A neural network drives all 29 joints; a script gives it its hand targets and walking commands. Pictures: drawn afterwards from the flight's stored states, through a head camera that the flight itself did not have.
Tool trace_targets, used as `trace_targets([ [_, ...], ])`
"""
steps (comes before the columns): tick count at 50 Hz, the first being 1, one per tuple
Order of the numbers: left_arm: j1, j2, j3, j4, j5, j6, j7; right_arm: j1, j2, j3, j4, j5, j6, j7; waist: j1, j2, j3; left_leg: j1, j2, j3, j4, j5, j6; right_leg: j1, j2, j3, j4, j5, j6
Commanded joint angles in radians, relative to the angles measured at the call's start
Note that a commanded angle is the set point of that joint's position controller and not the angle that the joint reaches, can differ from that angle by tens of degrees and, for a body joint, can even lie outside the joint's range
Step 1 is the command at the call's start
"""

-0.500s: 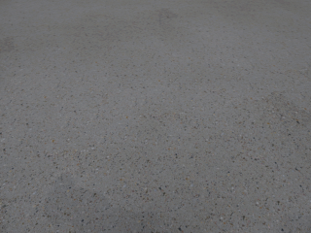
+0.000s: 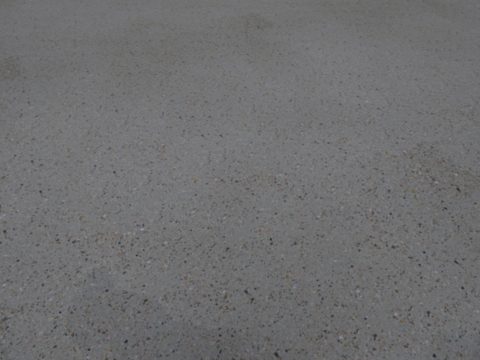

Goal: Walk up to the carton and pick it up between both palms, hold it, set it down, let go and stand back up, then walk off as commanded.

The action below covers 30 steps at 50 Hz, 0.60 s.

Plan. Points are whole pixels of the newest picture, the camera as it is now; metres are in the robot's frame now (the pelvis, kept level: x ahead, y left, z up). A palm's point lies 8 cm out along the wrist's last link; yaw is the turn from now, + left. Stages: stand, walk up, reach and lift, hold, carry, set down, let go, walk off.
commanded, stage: stand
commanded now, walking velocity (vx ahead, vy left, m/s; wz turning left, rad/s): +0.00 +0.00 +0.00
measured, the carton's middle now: out of the picture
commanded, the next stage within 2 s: none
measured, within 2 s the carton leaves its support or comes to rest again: neither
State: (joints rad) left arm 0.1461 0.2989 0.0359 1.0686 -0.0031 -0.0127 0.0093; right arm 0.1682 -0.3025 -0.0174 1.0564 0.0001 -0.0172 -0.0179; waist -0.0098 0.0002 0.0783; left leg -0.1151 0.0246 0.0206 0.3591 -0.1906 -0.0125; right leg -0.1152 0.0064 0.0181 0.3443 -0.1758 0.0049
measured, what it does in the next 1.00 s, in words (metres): stands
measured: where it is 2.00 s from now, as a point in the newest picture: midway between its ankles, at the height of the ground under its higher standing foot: outside the picture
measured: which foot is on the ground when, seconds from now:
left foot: down 0.00-1.00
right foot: down 0.00-1.00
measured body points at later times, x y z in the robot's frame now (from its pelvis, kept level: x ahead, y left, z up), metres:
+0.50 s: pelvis +0.01 +0.00 +0.00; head +0.03 +0.00 +0.45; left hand +0.07 +0.29 -0.14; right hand +0.07 -0.29 -0.14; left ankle +0.01 +0.13 -0.75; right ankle +0.01 -0.12 -0.75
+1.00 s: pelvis +0.01 +0.01 +0.00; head +0.02 +0.01 +0.45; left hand +0.07 +0.29 -0.14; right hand +0.07 -0.28 -0.13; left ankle +0.01 +0.13 -0.75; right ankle +0.01 -0.12 -0.75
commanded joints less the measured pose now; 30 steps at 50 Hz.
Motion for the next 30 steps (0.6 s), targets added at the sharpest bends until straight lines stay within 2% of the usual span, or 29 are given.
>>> trace_targets([
  [1,-0.004,0.172,0.028,-0.068,0.002,-0.028,0.011,0.022,-0.170,-0.037,-0.046,0.001,-0.013,-0.008,-0.003,0.002,-0.087,0.046,0.106,-0.076,-0.053,0.098,0.016,-0.022,-0.116,0.078,-0.069,0.055,-0.017],
  [2,-0.015,0.196,0.029,-0.071,-0.008,-0.032,0.015,-0.032,-0.206,-0.044,-0.063,0.002,-0.026,-0.013,0.003,-0.013,-0.060,0.002,0.106,-0.084,-0.066,0.088,0.026,-0.005,-0.130,0.091,-0.090,0.095,-0.015],
  [3,-0.033,0.195,0.031,-0.060,0.001,-0.025,0.014,0.000,-0.188,-0.042,-0.053,0.000,-0.026,-0.015,-0.004,-0.036,-0.082,0.046,0.115,-0.090,-0.079,0.080,0.023,-0.029,-0.119,0.074,-0.075,0.079,-0.024],
  [4,-0.005,0.202,0.035,-0.060,-0.003,-0.023,0.010,-0.014,-0.217,-0.046,-0.051,-0.001,-0.022,-0.015,0.011,0.006,-0.038,-0.021,0.113,-0.098,-0.065,0.059,0.041,0.001,-0.129,0.087,-0.090,0.089,-0.017],
  [5,-0.031,0.218,0.043,-0.073,-0.008,-0.023,0.011,-0.054,-0.211,-0.049,-0.081,-0.002,-0.019,-0.010,0.010,-0.002,-0.023,-0.038,0.101,-0.088,-0.079,0.082,0.025,-0.012,-0.123,0.082,-0.065,0.080,-0.015],
  [6,-0.022,0.181,0.029,-0.066,-0.001,-0.022,0.013,-0.064,-0.201,-0.042,-0.082,0.000,-0.022,-0.019,0.010,0.027,-0.063,-0.006,0.107,-0.084,-0.069,0.071,0.027,-0.013,-0.140,0.094,-0.084,0.078,-0.017],
  [7,-0.009,0.178,0.032,-0.058,0.007,-0.026,0.014,0.017,-0.190,-0.048,-0.049,0.011,-0.016,-0.015,0.001,-0.002,-0.031,0.001,0.110,-0.101,-0.073,0.063,0.019,-0.051,-0.126,0.086,-0.074,0.036,-0.017],
  [8,-0.005,0.203,0.038,-0.069,-0.001,-0.026,0.016,0.006,-0.236,-0.052,-0.046,0.003,-0.019,-0.012,-0.012,0.019,-0.038,0.007,0.111,-0.070,-0.083,0.044,0.037,-0.039,-0.135,0.101,-0.099,0.071,-0.013],
  [9,-0.025,0.209,0.042,-0.069,-0.001,-0.028,0.016,-0.037,-0.192,-0.044,-0.077,0.001,-0.022,-0.012,0.004,0.007,-0.057,0.010,0.114,-0.104,-0.075,0.049,0.020,-0.026,-0.131,0.089,-0.080,0.024,-0.016],
  [10,-0.008,0.207,0.046,-0.062,-0.003,-0.031,0.015,-0.013,-0.174,-0.036,-0.062,0.001,-0.021,-0.007,0.007,-0.038,-0.069,0.001,0.115,-0.106,-0.080,0.076,0.033,0.005,-0.125,0.087,-0.076,0.069,-0.022],
  [11,0.016,0.180,0.031,-0.056,-0.004,-0.033,0.019,0.035,-0.196,-0.040,-0.048,0.006,-0.027,-0.005,-0.006,-0.029,-0.084,0.026,0.121,-0.103,-0.074,0.075,0.037,0.000,-0.138,0.087,-0.076,0.101,-0.023],
  [12,-0.011,0.156,0.025,-0.059,-0.004,-0.026,0.009,-0.010,-0.200,-0.043,-0.061,-0.003,-0.035,-0.012,0.016,0.017,-0.084,0.031,0.103,-0.088,-0.065,0.107,0.035,-0.020,-0.123,0.081,-0.073,0.125,-0.020],
  [13,-0.017,0.209,0.043,-0.062,0.011,-0.031,0.020,-0.010,-0.204,-0.050,-0.056,-0.006,-0.029,-0.003,0.013,-0.001,-0.056,0.019,0.110,-0.094,-0.085,0.145,0.025,-0.002,-0.126,0.078,-0.057,0.117,-0.027],
  [14,0.005,0.185,0.033,-0.053,-0.005,-0.029,0.012,-0.021,-0.229,-0.047,-0.059,-0.008,-0.029,-0.013,0.007,0.030,-0.055,0.003,0.103,-0.069,-0.065,0.108,0.033,0.011,-0.137,0.091,-0.080,0.144,-0.015],
  [15,0.000,0.188,0.035,-0.046,0.000,-0.024,0.011,0.012,-0.217,-0.052,-0.059,0.006,-0.025,-0.011,-0.008,0.036,-0.067,0.027,0.098,-0.071,-0.073,0.124,0.014,-0.007,-0.114,0.062,-0.067,0.124,-0.016],
  [16,-0.011,0.190,0.028,-0.070,0.002,-0.029,0.016,-0.016,-0.193,-0.042,-0.067,0.005,-0.028,-0.012,-0.001,0.026,-0.048,-0.011,0.096,-0.074,-0.073,0.106,0.022,0.014,-0.131,0.074,-0.076,0.143,-0.012],
  [17,0.003,0.231,0.047,-0.046,-0.003,-0.026,0.015,0.002,-0.191,-0.041,-0.057,0.001,-0.024,-0.011,0.004,-0.013,-0.076,0.029,0.111,-0.073,-0.078,0.139,0.015,0.007,-0.129,0.079,-0.072,0.150,-0.010],
  [19,0.002,0.240,0.050,-0.050,0.005,-0.029,0.017,0.015,-0.188,-0.040,-0.051,0.009,-0.022,-0.012,0.007,-0.013,-0.091,0.037,0.109,-0.080,-0.076,0.125,0.017,0.006,-0.129,0.082,-0.064,0.143,-0.014],
  [20,-0.010,0.215,0.041,-0.053,-0.003,-0.038,0.014,-0.011,-0.232,-0.049,-0.056,0.003,-0.029,-0.014,0.003,0.025,-0.044,-0.006,0.114,-0.091,-0.072,0.125,0.032,-0.001,-0.141,0.095,-0.078,0.127,-0.014],
  [21,-0.021,0.221,0.043,-0.051,0.003,-0.036,0.015,0.019,-0.217,-0.049,-0.047,0.011,-0.024,-0.011,-0.018,0.018,-0.061,0.020,0.110,-0.081,-0.084,0.110,0.026,-0.011,-0.133,0.087,-0.086,0.109,-0.008],
  [22,-0.009,0.228,0.050,-0.052,0.006,-0.029,0.013,0.034,-0.214,-0.044,-0.048,0.006,-0.025,-0.015,-0.010,-0.008,-0.084,0.039,0.112,-0.085,-0.078,0.108,0.028,-0.008,-0.121,0.077,-0.077,0.098,-0.011],
  [23,-0.020,0.205,0.042,-0.068,-0.002,-0.033,0.014,-0.006,-0.218,-0.045,-0.052,0.000,-0.026,-0.020,-0.002,0.010,-0.059,0.003,0.113,-0.099,-0.080,0.117,0.038,0.006,-0.135,0.085,-0.081,0.125,-0.005],
  [24,-0.004,0.199,0.040,-0.043,0.006,-0.027,0.012,0.003,-0.225,-0.041,-0.044,0.001,-0.024,-0.015,-0.002,-0.027,-0.086,0.019,0.113,-0.102,-0.090,0.124,0.031,0.024,-0.123,0.069,-0.064,0.097,-0.011],
  [25,0.016,0.177,0.030,-0.038,0.000,-0.026,0.010,-0.021,-0.244,-0.054,-0.049,-0.010,-0.025,-0.021,0.009,0.010,-0.097,0.028,0.111,-0.080,-0.067,0.144,0.036,0.030,-0.130,0.070,-0.069,0.137,-0.011],
  [26,-0.026,0.183,0.031,-0.052,0.003,-0.032,0.019,-0.032,-0.210,-0.045,-0.058,0.001,-0.028,-0.011,0.013,-0.018,-0.058,0.016,0.114,-0.101,-0.077,0.175,0.026,0.012,-0.134,0.068,-0.067,0.142,-0.014],
  [27,-0.007,0.172,0.023,-0.049,-0.001,-0.027,0.015,-0.056,-0.239,-0.048,-0.061,0.004,-0.030,-0.012,0.017,0.001,-0.078,-0.002,0.106,-0.076,-0.077,0.107,0.026,0.035,-0.126,0.071,-0.071,0.137,-0.001],
  [28,-0.003,0.235,0.048,-0.046,0.001,-0.026,0.022,-0.006,-0.193,-0.043,-0.046,-0.002,-0.029,-0.005,0.002,0.021,-0.088,0.019,0.102,-0.083,-0.084,0.118,0.020,0.038,-0.131,0.069,-0.056,0.138,-0.011],
  [29,0.001,0.180,0.031,-0.041,0.008,-0.025,0.017,0.017,-0.165,-0.025,-0.036,0.012,-0.021,-0.012,0.000,-0.019,-0.090,0.018,0.112,-0.093,-0.088,0.138,0.022,0.032,-0.121,0.055,-0.050,0.116,-0.009],
  [30,-0.025,0.179,0.032,-0.043,0.006,-0.023,0.024,-0.032,-0.214,-0.039,-0.048,0.001,-0.021,-0.012,0.015,0.021,-0.086,0.007,0.100,-0.064,-0.079,0.163,0.021,0.044,-0.125,0.055,-0.072,0.170,0.002],
])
